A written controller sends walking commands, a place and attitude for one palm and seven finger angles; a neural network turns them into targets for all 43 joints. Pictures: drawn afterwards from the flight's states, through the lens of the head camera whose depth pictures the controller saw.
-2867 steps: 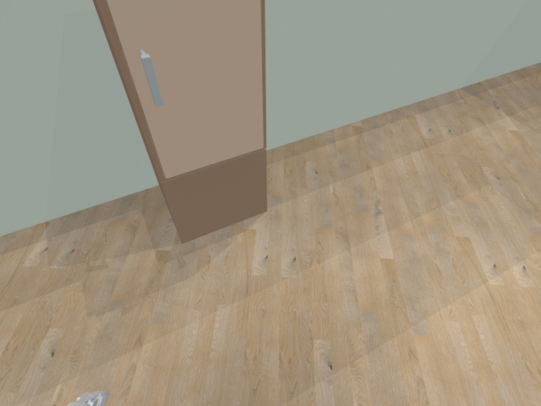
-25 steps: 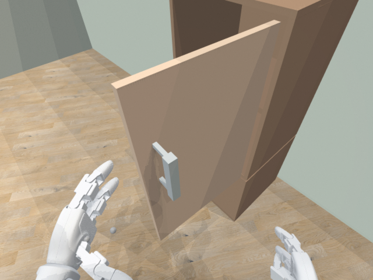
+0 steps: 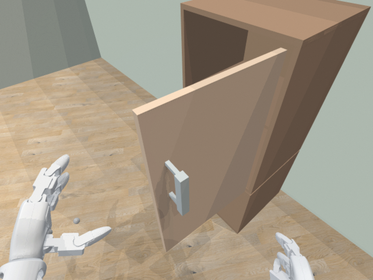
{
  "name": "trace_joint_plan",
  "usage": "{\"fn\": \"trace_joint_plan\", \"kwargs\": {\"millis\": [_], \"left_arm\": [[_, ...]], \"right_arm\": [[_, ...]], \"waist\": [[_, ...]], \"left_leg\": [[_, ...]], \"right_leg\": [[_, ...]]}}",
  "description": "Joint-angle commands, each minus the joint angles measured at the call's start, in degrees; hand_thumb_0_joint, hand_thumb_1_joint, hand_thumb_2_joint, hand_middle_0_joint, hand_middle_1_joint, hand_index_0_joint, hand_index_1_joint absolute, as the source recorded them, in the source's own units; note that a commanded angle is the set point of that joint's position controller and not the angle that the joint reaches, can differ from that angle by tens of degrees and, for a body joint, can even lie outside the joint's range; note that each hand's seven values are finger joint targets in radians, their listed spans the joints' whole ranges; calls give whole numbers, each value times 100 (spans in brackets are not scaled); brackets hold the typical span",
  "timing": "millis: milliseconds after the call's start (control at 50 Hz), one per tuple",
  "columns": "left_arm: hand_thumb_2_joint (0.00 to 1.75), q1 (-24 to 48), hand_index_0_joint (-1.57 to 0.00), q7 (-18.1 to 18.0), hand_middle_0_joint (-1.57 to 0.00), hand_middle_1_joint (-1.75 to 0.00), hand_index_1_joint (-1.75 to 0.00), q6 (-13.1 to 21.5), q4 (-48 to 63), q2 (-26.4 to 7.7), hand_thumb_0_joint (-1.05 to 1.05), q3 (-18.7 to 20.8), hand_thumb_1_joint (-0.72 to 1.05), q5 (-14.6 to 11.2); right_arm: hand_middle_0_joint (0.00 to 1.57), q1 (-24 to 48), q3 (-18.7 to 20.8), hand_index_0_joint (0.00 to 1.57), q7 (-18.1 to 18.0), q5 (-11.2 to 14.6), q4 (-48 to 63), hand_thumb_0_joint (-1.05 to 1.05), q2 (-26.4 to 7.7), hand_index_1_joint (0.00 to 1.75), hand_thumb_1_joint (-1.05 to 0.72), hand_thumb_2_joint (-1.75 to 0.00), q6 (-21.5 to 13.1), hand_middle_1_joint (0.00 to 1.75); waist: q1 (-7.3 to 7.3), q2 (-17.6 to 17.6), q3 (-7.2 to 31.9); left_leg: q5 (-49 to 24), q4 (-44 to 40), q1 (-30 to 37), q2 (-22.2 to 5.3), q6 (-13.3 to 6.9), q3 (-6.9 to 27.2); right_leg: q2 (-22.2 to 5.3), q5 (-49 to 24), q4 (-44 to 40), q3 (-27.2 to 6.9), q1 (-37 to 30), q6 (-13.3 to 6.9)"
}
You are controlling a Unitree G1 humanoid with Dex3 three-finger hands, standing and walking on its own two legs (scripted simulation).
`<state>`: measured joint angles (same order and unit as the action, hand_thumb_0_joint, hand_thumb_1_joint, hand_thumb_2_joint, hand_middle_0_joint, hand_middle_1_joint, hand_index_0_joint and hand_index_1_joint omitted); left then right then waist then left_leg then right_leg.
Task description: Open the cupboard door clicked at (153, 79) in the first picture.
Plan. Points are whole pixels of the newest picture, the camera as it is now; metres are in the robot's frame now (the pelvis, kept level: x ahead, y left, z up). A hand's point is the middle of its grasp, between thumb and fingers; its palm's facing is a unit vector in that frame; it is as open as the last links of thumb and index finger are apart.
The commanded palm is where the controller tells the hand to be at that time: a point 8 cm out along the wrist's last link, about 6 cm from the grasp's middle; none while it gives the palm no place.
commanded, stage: draw the hand back to the body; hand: left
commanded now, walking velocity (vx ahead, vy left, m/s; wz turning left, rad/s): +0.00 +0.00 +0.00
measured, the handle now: (176, 188) +0.30 +0.06 +0.05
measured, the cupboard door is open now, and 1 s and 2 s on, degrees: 87 87 87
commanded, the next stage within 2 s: step back with the hand held close in 0.74 s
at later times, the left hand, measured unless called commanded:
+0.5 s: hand (43, 185) +0.21 +0.26 +0.18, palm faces +0.46 -0.80 -0.38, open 7.9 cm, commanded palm +0.16 +0.29 +0.19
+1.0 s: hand (47, 186) +0.21 +0.25 +0.18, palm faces +0.42 -0.80 -0.43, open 7.4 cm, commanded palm +0.15 +0.28 +0.19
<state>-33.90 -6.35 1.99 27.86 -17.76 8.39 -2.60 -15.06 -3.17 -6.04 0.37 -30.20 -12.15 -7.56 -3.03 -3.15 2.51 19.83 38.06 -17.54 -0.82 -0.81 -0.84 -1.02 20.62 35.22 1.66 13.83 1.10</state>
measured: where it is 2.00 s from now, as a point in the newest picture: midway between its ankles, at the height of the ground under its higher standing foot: outside the picture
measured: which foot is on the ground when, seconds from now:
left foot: down 0.00-1.00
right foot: down 0.00-1.00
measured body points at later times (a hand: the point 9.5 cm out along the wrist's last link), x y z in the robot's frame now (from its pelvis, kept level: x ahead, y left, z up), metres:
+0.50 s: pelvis +0.01 +0.00 +0.02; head -0.01 -0.02 +0.47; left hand +0.18 +0.30 +0.20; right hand +0.20 -0.22 -0.06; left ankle +0.01 +0.11 -0.72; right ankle -0.02 -0.13 -0.72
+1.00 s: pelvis +0.00 -0.01 +0.02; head +0.00 -0.03 +0.47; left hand +0.18 +0.29 +0.20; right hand +0.18 -0.24 -0.06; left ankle +0.01 +0.11 -0.72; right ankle -0.02 -0.13 -0.72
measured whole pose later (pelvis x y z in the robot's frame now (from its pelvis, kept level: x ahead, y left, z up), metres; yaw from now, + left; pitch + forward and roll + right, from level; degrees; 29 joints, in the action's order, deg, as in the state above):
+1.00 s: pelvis +0.00 -0.01 +0.02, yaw -2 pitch -2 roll -1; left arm -27.0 -6.2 7.0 22.5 -20.2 22.0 -3.0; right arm -9.9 -0.7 -4.1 -0.2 -34.6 -13.0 -3.9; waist -2.3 -3.5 -0.8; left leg 13.9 25.8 -9.7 -2.4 0.1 -2.4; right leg 0.7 13.2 21.7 0.2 6.3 0.3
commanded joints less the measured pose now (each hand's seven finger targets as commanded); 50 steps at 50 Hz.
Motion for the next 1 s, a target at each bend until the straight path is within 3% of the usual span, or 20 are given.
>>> {"fn": "trace_joint_plan", "kwargs": {"millis": [0, 40, 80, 160, 220, 340, 400, 460, 540, 600, 620, 780, 820, 840, 860, 880, 900, 940, 980], "left_arm": [[64, 511, -18, -153, -18, -30, -30, 454, 1248, -762, 0, 734, 31, 17], [68, 544, -18, -173, -18, -30, -30, 467, 1153, -887, 0, 920, 37, 20], [70, 605, -18, -167, -18, -30, -30, 473, 1167, -871, 0, 987, 44, 8], [76, 688, -19, -175, -19, -30, -30, 468, 979, -984, 0, 1274, 58, -35], [81, 949, -19, -172, -19, -30, -30, 491, 995, -1070, 0, 1458, 69, -53], [90, 1324, -20, -206, -20, -30, -30, 531, 864, -1341, 0, 1861, 90, -90], [90, 1150, -20, -135, -20, -30, -30, 511, 713, -1019, 0, 1567, 90, -104], [90, 1116, -20, -116, -20, -30, -30, 506, 644, -1036, 0, 1566, 90, -113], [90, 1236, -20, -151, -20, -30, -30, 547, 792, -1298, 0, 1774, 90, -92], [90, 1253, -20, -143, -20, -30, -30, 557, 790, -1215, 0, 1724, 90, -99], [90, 1304, -20, -152, -20, -30, -30, 581, 898, -1257, 0, 1755, 90, -95], [90, 1249, -20, -123, -20, -30, -30, 573, 565, -1156, 0, 1691, 90, -123], [90, 1331, -20, -111, -20, -30, -30, 600, 624, -1150, 0, 1668, 90, -114], [90, 1654, -20, -149, -20, -30, -30, 649, 896, -1380, 0, 1823, 90, -112], [90, 1973, -20, -167, -20, -30, -30, 850, 981, -1967, 0, 2451, 90, -71], [90, 1396, -20, -106, -20, -30, -30, 876, 545, -1561, 0, 2166, 90, -51], [90, 1125, -20, -73, -20, -30, -30, 887, 501, -1394, 0, 2005, 90, -28], [90, 1009, -20, -74, -20, -30, -30, 952, 667, -1348, 0, 1931, 90, -3], [90, 724, -20, -99, -20, -30, -30, 945, 698, -1345, 0, 1954, 90, -1]], "right_arm": [[20, 815, 238, 20, -42, -6, 799, 0, -590, 30, -90, -90, -343, 30], [20, 879, 260, 20, -21, -9, 721, 0, -616, 30, -90, -90, -351, 30], [20, 898, 273, 20, 10, -9, 669, 0, -610, 30, -90, -90, -336, 30], [20, 969, 307, 20, 40, -23, 580, 0, -624, 30, -90, -90, -286, 30], [20, 1007, 333, 20, 53, -19, 521, 0, -629, 30, -90, -90, -238, 30], [20, 1068, 377, 20, 66, -30, 397, 0, -665, 30, -90, -90, -194, 30], [20, 1081, 399, 20, 123, -28, 397, 0, -657, 30, -90, -90, -170, 30], [20, 1105, 434, 20, 133, -28, 403, 0, -694, 30, -90, -90, -127, 30], [20, 1148, 440, 20, 103, -38, 376, 0, -669, 30, -90, -90, -131, 30], [20, 1166, 427, 20, 92, -31, 360, 0, -625, 30, -90, -90, -147, 30], [20, 1144, 431, 20, 94, -36, 361, 0, -634, 30, -90, -90, -167, 30], [20, 1184, 450, 20, 82, -32, 309, 0, -631, 30, -90, -90, -174, 30], [20, 1205, 456, 20, 85, -28, 308, 0, -624, 30, -90, -90, -189, 30], [20, 1214, 447, 20, 75, -31, 299, 0, -639, 30, -90, -90, -213, 30], [20, 1151, 448, 20, 83, -2, 460, 0, -759, 30, -90, -90, -102, 30], [20, 1126, 465, 20, 85, -28, 347, 0, -694, 30, -90, -90, -3, 30], [20, 1120, 490, 20, 109, -31, 399, 0, -712, 30, -90, -90, 70, 30], [20, 1134, 528, 20, 107, -43, 455, 0, -757, 30, -90, -90, 162, 30], [20, 1079, 555, 20, 113, -25, 560, 0, -765, 30, -90, -90, 243, 30]], "waist": [[-8, 3, 112], [-53, 84, 137], [-54, -168, 155], [-78, 95, 50], [-77, -102, 58], [-111, -139, 118], [-79, -136, 43], [-83, 190, 30], [-125, 45, 132], [-102, -129, 19], [-102, -130, 123], [-91, 108, -129], [-84, 3, -119], [-98, -58, -10], [170, 212, -471], [198, 477, -288], [205, 483, -165], [214, 130, 97], [207, 35, 398]], "left_leg": [[-1221, -1054, 587, -70, -1, 132], [-1427, -1149, 671, -83, 2, 119], [-1640, -1245, 821, -97, 23, 103], [-1738, -1385, 889, -106, 26, 61], [-1798, -1454, 1022, -96, 29, 4], [-1981, -1552, 1169, -96, 35, -14], [-2055, -1590, 1257, -98, 18, -60], [-2015, -1604, 1226, -92, -15, -75], [-1932, -1585, 1279, -53, -23, -117], [-1826, -1592, 1319, -33, -20, -151], [-1897, -1589, 1360, -32, -19, -134], [-1641, -1637, 1349, -41, -45, -166], [-1563, -1645, 1376, -32, -45, -176], [-1543, -1651, 1380, -15, -37, -149], [-1239, -1424, 1037, -113, -121, -122], [-1260, -1292, 1083, -90, -119, -70], [-1367, -1249, 1108, -100, -104, -117], [-1895, -1321, 1113, -162, -77, -128], [-2484, -1363, 1203, -271, -57, -157]], "right_leg": [[97, -1134, -853, 113, -69, -210], [100, -1300, -933, 109, -277, -221], [93, -1412, -979, 91, -347, -214], [113, -1557, -1131, 93, -524, -209], [119, -1631, -1233, 64, -584, -205], [124, -1808, -1362, 52, -793, -217], [115, -1877, -1403, 53, -734, -179], [129, -1935, -1453, 33, -801, -168], [117, -1956, -1522, -5, -878, -184], [120, -1875, -1584, -21, -785, -174], [118, -1931, -1559, -9, -834, -179], [128, -1701, -1702, -31, -700, -140], [128, -1612, -1735, -58, -676, -142], [115, -1587, -1747, -52, -779, -161], [-137, -2063, -2073, -645, -104, -161], [-256, -2365, -2016, -656, -182, -172], [-302, -2626, -1942, -681, -196, -172], [-299, -3091, -1672, -499, -400, -144], [-228, -3341, -1408, -403, -520, -91]]}}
